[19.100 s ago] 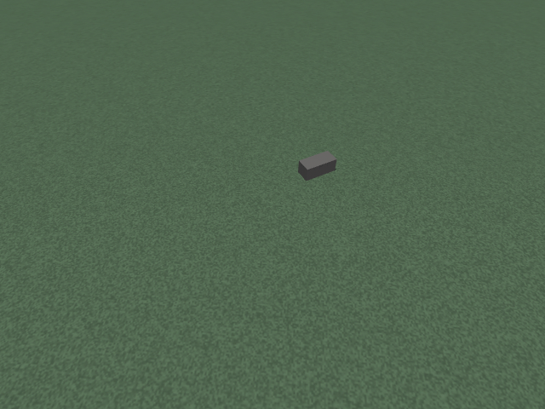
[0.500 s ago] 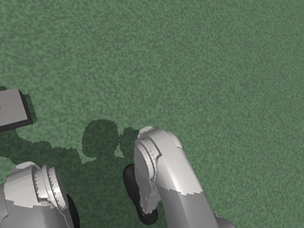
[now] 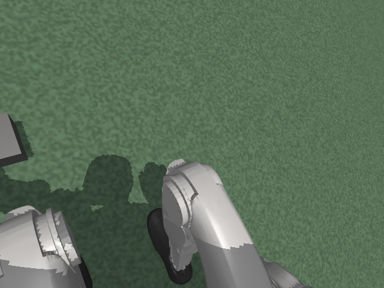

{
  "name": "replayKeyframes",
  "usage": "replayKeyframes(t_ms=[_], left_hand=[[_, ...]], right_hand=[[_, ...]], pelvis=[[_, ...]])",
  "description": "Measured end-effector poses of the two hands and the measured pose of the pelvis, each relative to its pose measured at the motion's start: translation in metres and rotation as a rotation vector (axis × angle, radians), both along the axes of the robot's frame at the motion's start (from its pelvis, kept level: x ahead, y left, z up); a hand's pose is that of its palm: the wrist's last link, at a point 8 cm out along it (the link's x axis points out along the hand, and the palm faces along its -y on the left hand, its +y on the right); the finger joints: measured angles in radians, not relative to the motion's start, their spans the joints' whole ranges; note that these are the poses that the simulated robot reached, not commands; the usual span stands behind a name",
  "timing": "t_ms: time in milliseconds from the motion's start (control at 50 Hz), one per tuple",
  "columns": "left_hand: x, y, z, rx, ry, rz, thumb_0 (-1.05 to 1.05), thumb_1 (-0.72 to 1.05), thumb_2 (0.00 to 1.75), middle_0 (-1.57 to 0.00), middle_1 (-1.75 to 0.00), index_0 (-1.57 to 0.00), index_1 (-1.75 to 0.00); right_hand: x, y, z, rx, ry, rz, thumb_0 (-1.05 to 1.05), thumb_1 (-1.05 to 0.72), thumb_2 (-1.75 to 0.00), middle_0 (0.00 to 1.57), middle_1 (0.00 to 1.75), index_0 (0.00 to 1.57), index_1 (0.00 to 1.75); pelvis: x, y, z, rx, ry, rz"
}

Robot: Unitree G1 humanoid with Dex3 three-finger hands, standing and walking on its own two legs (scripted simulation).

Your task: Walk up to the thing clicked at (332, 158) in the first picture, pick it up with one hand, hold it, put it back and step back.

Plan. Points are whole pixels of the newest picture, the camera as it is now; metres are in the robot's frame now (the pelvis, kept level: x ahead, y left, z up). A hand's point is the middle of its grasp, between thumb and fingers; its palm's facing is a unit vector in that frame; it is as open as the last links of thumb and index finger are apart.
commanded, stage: close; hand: left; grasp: from above
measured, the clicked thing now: out of the picture +0.44 +0.30 -0.26
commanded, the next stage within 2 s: settle in 1.42 s
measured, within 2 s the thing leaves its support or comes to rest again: leaves its support in 1.94 s
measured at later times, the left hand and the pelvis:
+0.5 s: hand out of the picture +0.43 +0.30 -0.23, palm faces -0.44 -0.12 -0.89, open 12.5 cm; pelvis +0.00 +0.00 +0.00, yaw -1 degrees
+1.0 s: hand out of the picture +0.43 +0.30 -0.23, palm faces -0.43 -0.12 -0.90, open 12.1 cm; pelvis -0.01 +0.00 +0.01, yaw -1 degrees
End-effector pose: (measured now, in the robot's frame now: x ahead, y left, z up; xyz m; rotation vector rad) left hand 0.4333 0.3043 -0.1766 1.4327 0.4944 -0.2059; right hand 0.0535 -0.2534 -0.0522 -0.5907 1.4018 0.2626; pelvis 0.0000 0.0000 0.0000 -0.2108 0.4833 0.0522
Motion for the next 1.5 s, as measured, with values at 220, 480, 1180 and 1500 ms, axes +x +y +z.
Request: replayKeyframes(t_ms=[220,480,1180,1500], left_hand=[[0.002,-0.001,0.0,0.02,0.015,-0.005,0.01,-0.37,0.99,-0.16,-1.03,-0.21,-1.02],[0.002,-0.001,0.002,0.021,0.015,-0.01,0.01,-0.35,0.97,-0.21,-1.01,-0.25,-1.0],[0.002,-0.001,0.005,0.022,0.002,-0.013,0.01,-0.3,0.9,-0.33,-0.96,-0.35,-0.96],[0.004,-0.001,0.007,0.022,0.004,-0.013,0.01,-0.31,0.88,-0.41,-0.92,-0.42,-0.93]], right_hand=[[-0.002,0.004,0.002,0.027,0.002,0.019,0.0,-0.9,-0.9,0.2,0.3,0.2,0.3],[-0.006,0.005,0.004,0.036,0.003,0.027,0.0,-0.9,-0.9,0.2,0.3,0.2,0.3],[-0.004,0.008,0.012,0.001,-0.026,0.041,0.0,-0.9,-0.9,0.2,0.3,0.2,0.3],[-0.004,0.007,0.012,0.001,-0.03,0.045,0.0,-0.9,-0.9,0.2,0.3,0.2,0.3]], pelvis=[[-0.002,0.0,0.003,-0.004,-0.005,-0.005],[-0.004,-0.002,0.004,-0.005,-0.015,-0.011],[-0.008,0.001,0.007,-0.013,-0.023,-0.015],[-0.008,0.0,0.007,-0.01,-0.026,-0.014]])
